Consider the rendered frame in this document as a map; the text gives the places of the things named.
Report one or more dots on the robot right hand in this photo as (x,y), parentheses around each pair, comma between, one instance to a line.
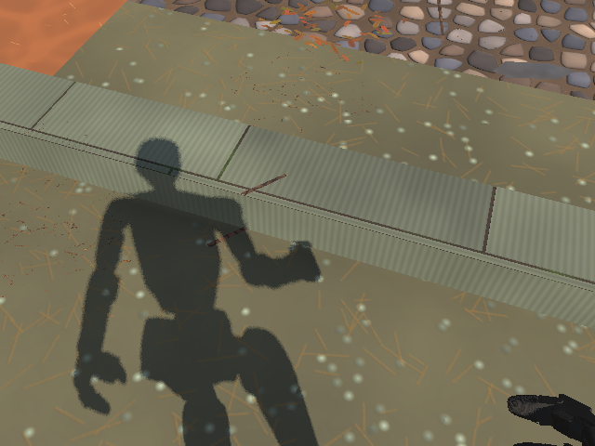
(568,416)

